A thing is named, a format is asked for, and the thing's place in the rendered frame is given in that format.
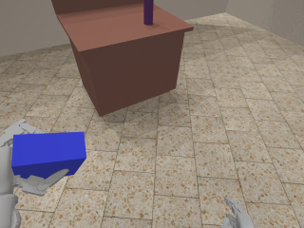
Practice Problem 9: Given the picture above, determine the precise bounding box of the robot left hand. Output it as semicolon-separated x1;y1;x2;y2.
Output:
0;119;69;197

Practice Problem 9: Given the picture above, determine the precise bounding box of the robot left forearm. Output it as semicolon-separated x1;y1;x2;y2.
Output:
0;194;21;228

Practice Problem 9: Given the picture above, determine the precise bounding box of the robot right hand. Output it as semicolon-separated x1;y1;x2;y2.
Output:
220;197;256;228

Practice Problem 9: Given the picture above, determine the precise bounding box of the sponge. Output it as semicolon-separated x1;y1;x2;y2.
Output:
11;131;86;180

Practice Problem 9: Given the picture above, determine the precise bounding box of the table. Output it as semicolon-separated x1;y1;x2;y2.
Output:
51;0;194;117

